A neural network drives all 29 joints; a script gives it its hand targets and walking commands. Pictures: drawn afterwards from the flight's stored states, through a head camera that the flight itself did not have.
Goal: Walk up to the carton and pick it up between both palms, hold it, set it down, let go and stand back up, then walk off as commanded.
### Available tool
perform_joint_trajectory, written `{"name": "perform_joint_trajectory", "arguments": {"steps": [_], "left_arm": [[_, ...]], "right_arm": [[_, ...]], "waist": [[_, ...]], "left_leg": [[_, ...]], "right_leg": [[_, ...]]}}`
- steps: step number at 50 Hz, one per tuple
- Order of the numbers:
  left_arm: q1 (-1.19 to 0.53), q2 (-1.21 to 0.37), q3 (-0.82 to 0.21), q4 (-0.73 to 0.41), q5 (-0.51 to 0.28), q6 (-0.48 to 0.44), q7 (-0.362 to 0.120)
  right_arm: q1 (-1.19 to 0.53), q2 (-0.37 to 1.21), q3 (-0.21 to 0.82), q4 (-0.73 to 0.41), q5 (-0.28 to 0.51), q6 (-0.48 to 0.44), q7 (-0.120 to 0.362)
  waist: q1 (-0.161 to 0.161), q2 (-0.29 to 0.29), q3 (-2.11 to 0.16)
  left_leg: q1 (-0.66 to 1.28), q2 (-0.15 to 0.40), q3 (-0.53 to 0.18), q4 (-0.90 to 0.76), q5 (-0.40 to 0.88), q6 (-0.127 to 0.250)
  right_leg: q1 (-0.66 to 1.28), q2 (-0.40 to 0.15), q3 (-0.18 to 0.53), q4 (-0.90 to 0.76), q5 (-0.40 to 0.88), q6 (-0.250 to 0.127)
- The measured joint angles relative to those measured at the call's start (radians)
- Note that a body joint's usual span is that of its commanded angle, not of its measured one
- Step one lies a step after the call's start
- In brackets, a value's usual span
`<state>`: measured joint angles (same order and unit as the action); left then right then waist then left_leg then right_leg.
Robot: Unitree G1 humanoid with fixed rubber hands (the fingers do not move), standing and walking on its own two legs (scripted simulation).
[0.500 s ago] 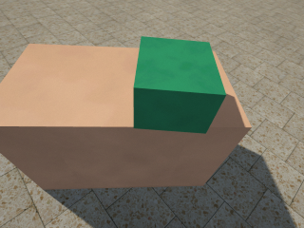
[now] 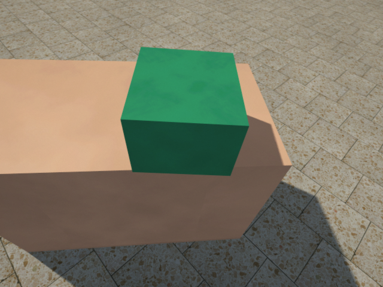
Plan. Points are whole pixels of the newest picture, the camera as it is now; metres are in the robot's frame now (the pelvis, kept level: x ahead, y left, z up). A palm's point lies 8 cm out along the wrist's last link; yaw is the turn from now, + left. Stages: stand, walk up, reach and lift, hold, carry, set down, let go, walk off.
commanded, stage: walk up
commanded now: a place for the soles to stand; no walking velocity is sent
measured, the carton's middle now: (184, 110) +0.58 +0.02 +0.02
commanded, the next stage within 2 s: none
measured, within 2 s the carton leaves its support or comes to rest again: neither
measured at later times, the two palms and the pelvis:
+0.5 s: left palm (55, 283) +0.17 +0.28 -0.11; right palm (337, 284) +0.17 -0.32 -0.09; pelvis +0.12 -0.02 +0.01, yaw -1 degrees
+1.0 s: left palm (92, 234) +0.27 +0.23 -0.11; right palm (342, 256) +0.23 -0.37 -0.11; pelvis +0.19 -0.06 +0.01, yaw -2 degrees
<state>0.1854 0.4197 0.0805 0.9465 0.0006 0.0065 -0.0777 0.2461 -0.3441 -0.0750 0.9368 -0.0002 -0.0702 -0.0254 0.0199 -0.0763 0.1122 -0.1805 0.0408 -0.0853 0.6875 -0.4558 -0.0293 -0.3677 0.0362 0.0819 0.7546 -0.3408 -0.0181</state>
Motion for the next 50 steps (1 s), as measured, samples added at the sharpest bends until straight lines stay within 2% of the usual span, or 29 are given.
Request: {"name": "perform_joint_trajectory", "arguments": {"steps": [1,3,6,14,19,22,24,26,29,31,33,36,40,42,45,50], "left_arm": [[0.001,-0.006,0.000,0.000,0.000,-0.012,0.000],[0.014,-0.025,0.000,0.001,0.000,-0.018,0.003],[0.035,-0.062,0.000,0.001,0.000,-0.016,0.007],[0.042,-0.083,0.000,0.001,0.000,-0.016,0.026],[0.042,-0.083,0.000,0.001,0.000,-0.016,0.030],[0.042,-0.083,0.000,0.001,0.000,-0.014,0.033],[0.039,-0.080,0.000,0.002,0.000,-0.006,0.036],[0.027,-0.077,0.000,0.002,0.000,0.008,0.037],[0.023,-0.076,0.000,0.001,0.000,0.016,0.037],[0.019,-0.068,0.000,0.001,0.000,0.018,0.037],[0.012,-0.059,0.000,0.001,0.000,0.018,0.037],[0.000,-0.055,0.000,0.000,0.000,0.018,0.037],[-0.018,-0.055,0.000,0.000,0.000,0.014,0.038],[-0.020,-0.056,0.000,0.000,0.000,0.005,0.043],[-0.021,-0.074,0.000,0.000,0.000,0.000,0.051],[-0.021,-0.095,0.000,0.000,0.000,0.000,0.060]], "right_arm": [[0.000,0.000,0.000,0.000,0.000,0.000,0.000],[0.000,-0.001,0.000,0.000,0.000,0.001,-0.002],[0.000,-0.006,0.000,-0.001,0.000,0.001,-0.004],[0.000,-0.006,0.000,-0.001,0.000,0.003,-0.004],[0.000,-0.006,0.000,-0.001,0.000,0.003,-0.004],[0.001,-0.007,0.000,-0.001,0.000,0.003,-0.007],[0.001,-0.002,0.000,-0.001,0.000,0.000,-0.014],[0.007,0.009,0.000,0.000,0.000,-0.007,-0.020],[0.027,0.009,0.000,-0.001,0.000,-0.007,-0.029],[0.028,0.009,0.000,-0.001,0.000,-0.007,-0.030],[0.028,0.009,0.000,-0.001,0.000,-0.007,-0.030],[0.028,0.009,0.000,-0.001,0.000,-0.008,-0.030],[0.028,0.010,0.000,-0.001,0.000,-0.008,-0.030],[0.025,0.010,0.000,-0.001,0.000,-0.007,-0.030],[0.015,0.010,0.000,0.000,0.000,0.010,-0.030],[0.014,0.009,0.000,-0.001,0.000,0.034,-0.030]], "waist": [[0.001,0.009,0.008],[0.001,0.014,0.008],[0.000,0.035,0.002],[-0.001,0.082,0.000],[-0.001,0.102,-0.005],[-0.002,0.103,-0.009],[-0.002,0.084,0.005],[-0.003,0.049,0.034],[-0.002,0.032,0.032],[-0.002,0.021,0.032],[-0.001,0.003,0.032],[-0.001,-0.023,0.035],[0.000,-0.038,0.037],[-0.001,-0.032,0.042],[0.000,0.000,0.054],[-0.001,0.058,0.054]], "left_leg": [[-0.025,0.007,0.001,0.076,0.005,0.000],[-0.080,-0.022,0.003,0.231,-0.037,0.000],[-0.143,-0.065,0.001,0.337,-0.043,0.000],[-0.226,-0.066,0.000,0.313,0.000,0.000],[-0.226,-0.066,0.000,0.191,0.019,0.000],[-0.216,-0.066,-0.001,0.048,0.037,0.000],[-0.175,-0.073,0.006,-0.051,0.210,0.021],[-0.119,-0.091,0.018,-0.051,0.188,0.047],[-0.051,-0.084,0.017,-0.051,0.123,0.061],[-0.016,-0.073,0.018,-0.051,0.102,0.061],[0.008,-0.069,0.019,-0.051,0.087,0.061],[0.032,-0.069,0.019,-0.051,0.069,0.057],[0.032,-0.071,0.020,-0.046,0.048,0.034],[0.018,-0.068,0.019,-0.012,0.028,0.026],[-0.033,-0.072,0.020,0.127,-0.021,0.026],[-0.087,-0.091,0.019,0.272,-0.070,0.026]], "right_leg": [[0.004,0.011,-0.010,0.012,0.005,-0.008],[0.024,0.015,-0.014,0.013,-0.024,-0.025],[0.083,0.018,-0.015,-0.061,-0.019,-0.035],[0.184,0.056,-0.016,-0.201,0.007,-0.056],[0.219,0.085,-0.016,-0.238,-0.008,-0.058],[0.222,0.099,-0.017,-0.232,-0.033,-0.058],[0.221,0.095,-0.016,-0.170,-0.070,-0.058],[0.198,0.085,-0.016,-0.009,-0.097,-0.058],[0.133,0.085,-0.016,0.228,-0.142,-0.058],[0.089,0.083,-0.015,0.323,-0.143,-0.058],[0.055,0.067,-0.014,0.347,-0.143,-0.058],[0.031,0.041,-0.013,0.283,-0.139,-0.057],[0.032,0.009,-0.013,0.035,-0.101,-0.057],[0.042,0.006,-0.016,-0.077,0.089,-0.047],[0.045,0.016,-0.024,-0.060,0.069,-0.024],[0.044,0.016,-0.024,-0.071,0.053,-0.024]]}}
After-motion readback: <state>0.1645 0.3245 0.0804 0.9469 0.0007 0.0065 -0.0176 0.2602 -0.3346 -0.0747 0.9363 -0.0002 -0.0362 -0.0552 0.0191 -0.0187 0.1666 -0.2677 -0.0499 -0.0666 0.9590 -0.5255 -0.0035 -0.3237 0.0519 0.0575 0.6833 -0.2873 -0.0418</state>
